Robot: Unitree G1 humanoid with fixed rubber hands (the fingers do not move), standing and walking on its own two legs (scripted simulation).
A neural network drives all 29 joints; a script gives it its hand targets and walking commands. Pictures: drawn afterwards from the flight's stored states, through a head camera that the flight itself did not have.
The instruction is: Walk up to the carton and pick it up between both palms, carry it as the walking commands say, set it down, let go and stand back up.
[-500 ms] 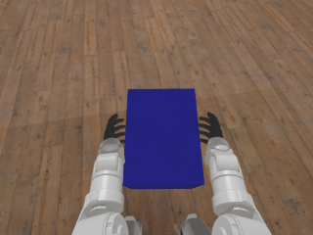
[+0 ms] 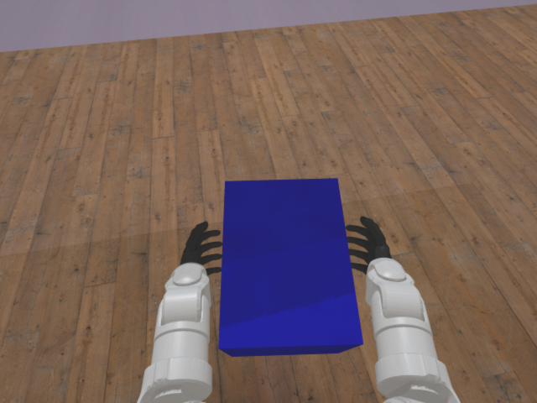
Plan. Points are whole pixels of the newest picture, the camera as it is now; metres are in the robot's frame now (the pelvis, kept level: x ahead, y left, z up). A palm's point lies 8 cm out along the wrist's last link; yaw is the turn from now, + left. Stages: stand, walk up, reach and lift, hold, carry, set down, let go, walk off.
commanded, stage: reach and lift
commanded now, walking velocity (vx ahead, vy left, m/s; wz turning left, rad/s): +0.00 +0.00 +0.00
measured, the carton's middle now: (283, 269) +0.37 -0.02 -0.08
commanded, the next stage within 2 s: hold in 1.78 s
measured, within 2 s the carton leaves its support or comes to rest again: neither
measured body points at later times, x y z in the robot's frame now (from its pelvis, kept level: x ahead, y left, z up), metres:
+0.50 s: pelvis +0.01 -0.01 +0.02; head -0.01 +0.00 +0.47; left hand +0.33 +0.12 +0.05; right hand +0.32 -0.17 +0.06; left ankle +0.05 +0.13 -0.72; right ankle +0.03 -0.15 -0.72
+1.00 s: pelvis +0.01 -0.01 +0.02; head -0.02 +0.00 +0.47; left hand +0.33 +0.13 +0.06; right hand +0.33 -0.16 +0.06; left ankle +0.05 +0.13 -0.72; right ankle +0.03 -0.15 -0.72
